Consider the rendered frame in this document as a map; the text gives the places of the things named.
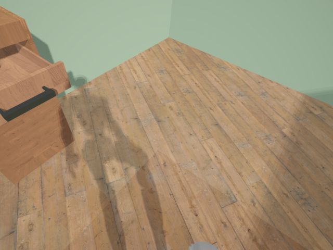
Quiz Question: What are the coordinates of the handle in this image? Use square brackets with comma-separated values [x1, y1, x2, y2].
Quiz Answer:
[0, 86, 56, 122]

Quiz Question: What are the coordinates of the cabinet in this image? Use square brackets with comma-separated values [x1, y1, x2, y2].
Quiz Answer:
[0, 6, 75, 184]

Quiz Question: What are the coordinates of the drawer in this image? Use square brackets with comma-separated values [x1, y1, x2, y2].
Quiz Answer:
[0, 43, 71, 126]

